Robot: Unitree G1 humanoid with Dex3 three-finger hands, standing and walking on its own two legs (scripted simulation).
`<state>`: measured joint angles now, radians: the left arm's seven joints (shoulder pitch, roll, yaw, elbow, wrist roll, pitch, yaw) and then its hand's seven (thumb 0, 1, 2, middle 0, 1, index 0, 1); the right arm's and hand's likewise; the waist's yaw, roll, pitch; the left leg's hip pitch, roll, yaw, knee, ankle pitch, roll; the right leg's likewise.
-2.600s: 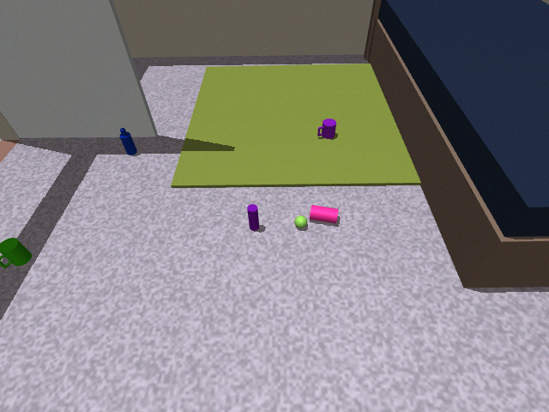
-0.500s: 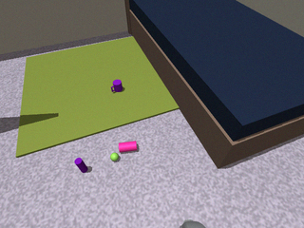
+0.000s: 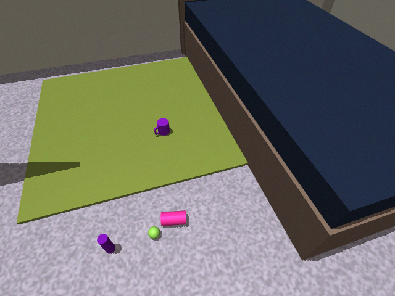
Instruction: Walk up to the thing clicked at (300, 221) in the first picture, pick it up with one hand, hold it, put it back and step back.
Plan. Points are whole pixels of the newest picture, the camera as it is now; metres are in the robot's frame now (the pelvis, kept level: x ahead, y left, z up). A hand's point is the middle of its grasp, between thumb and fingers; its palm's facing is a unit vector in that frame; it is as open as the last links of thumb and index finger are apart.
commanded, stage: walk up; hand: left
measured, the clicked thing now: (154, 232) +0.53 +0.25 -0.72
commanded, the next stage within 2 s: stand in 1.44 s
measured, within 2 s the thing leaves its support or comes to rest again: neither
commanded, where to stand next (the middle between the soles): +0.14 +0.01 m, yaw +0 degrees
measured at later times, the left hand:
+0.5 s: hand out of the picture +0.16 +0.25 -0.13, palm faces -0.05 -0.93 -0.37, open 7.4 cm
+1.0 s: hand out of the picture +0.16 +0.25 -0.13, palm faces -0.01 -0.95 -0.33, open 7.4 cm
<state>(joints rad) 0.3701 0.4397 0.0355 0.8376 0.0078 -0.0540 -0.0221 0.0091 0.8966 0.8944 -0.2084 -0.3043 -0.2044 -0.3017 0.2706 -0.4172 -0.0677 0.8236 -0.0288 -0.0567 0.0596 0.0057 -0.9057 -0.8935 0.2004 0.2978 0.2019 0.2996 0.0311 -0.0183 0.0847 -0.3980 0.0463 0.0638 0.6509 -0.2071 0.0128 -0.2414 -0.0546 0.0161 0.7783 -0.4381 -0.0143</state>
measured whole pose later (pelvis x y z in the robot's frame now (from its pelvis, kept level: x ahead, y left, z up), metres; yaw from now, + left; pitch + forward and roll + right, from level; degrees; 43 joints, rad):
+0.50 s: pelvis +0.06 +0.00 +0.01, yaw -1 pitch -3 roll +0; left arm 0.15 0.35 0.00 0.97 0.01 -0.02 -0.01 0.01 0.90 0.89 -0.21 -0.30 -0.20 -0.30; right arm 0.18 -0.37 0.01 0.97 0.01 -0.01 0.02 0.01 -0.91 -0.89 0.20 0.30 0.20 0.30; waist 0.00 0.03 0.09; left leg -0.29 0.03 0.05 0.65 -0.31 0.00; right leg -0.33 -0.03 -0.03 0.65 -0.28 0.00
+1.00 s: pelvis +0.07 +0.00 +0.03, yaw +0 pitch -3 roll +0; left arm 0.06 0.35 0.01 1.16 0.01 -0.01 -0.01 0.01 0.90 0.89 -0.21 -0.30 -0.20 -0.30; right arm 0.09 -0.37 0.01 1.15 0.00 -0.01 0.01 0.00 -0.91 -0.89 0.20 0.30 0.20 0.30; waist 0.01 0.00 0.05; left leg -0.14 0.03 0.04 0.36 -0.18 -0.01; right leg -0.16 -0.03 -0.05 0.35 -0.14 0.01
